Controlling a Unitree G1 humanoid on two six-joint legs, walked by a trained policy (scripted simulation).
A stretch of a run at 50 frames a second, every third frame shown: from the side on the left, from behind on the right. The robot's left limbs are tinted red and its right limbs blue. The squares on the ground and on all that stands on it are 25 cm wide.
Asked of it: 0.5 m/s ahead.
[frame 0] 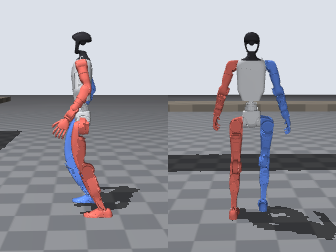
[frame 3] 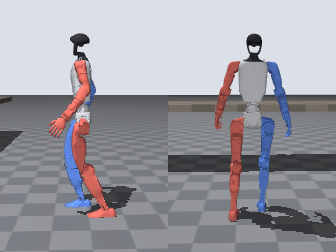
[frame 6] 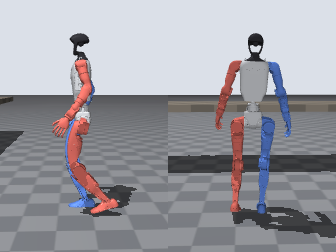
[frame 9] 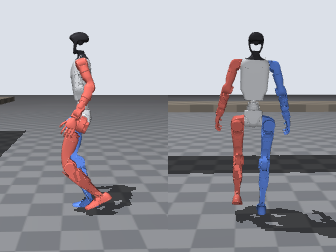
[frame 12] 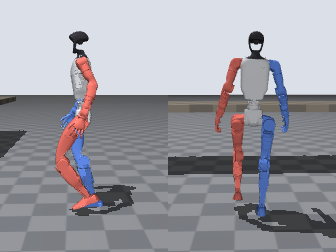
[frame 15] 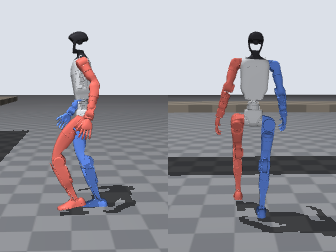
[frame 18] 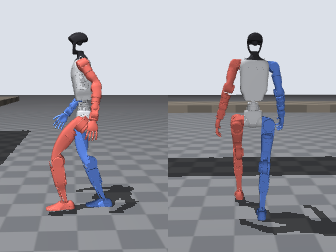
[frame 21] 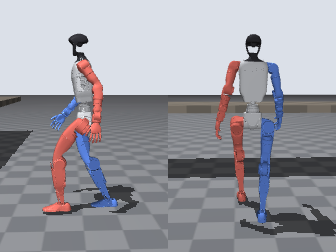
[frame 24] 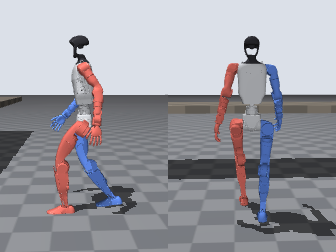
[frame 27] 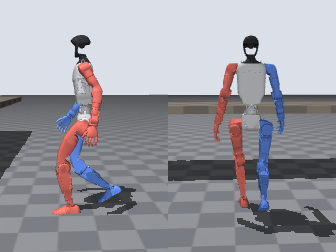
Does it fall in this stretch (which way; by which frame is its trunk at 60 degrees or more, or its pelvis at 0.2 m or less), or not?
no
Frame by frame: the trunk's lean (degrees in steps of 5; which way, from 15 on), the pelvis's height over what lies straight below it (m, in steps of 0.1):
0: 0, 0.8
3: 5, 0.8
6: 5, 0.8
9: 5, 0.8
12: 5, 0.8
15: 5, 0.8
18: 5, 0.8
21: 5, 0.8
24: 5, 0.7
27: 5, 0.7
